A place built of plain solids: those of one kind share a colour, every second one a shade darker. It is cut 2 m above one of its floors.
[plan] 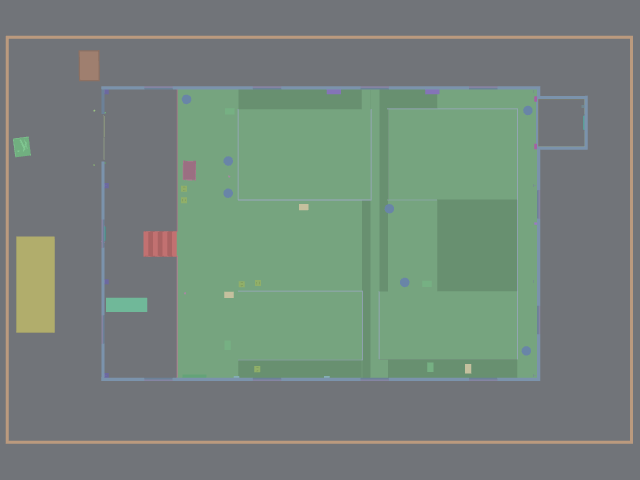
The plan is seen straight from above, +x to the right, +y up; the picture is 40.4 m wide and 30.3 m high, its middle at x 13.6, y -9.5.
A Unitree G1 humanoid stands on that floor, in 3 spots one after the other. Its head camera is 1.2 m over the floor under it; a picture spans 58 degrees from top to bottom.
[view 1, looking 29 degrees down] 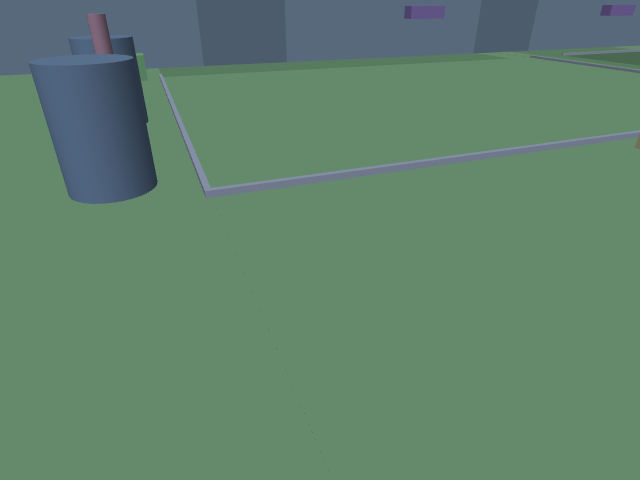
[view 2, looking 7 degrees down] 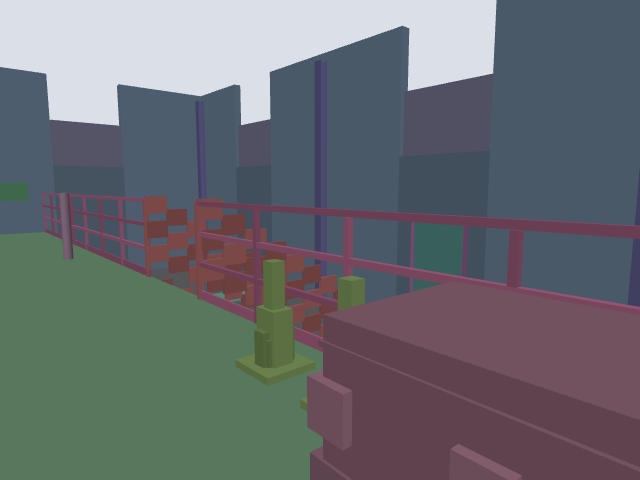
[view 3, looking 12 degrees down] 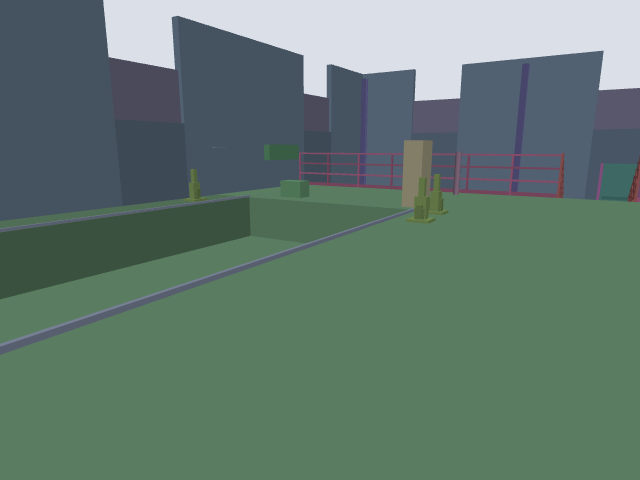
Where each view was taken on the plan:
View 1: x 8.15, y -9.85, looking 69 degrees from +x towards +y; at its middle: raised_floor_bank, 2.48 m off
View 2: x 6.60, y -4.70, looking -131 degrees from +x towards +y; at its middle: steel_column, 9.81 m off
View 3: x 16.65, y -9.85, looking -148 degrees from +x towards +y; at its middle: bund_kerb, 5.51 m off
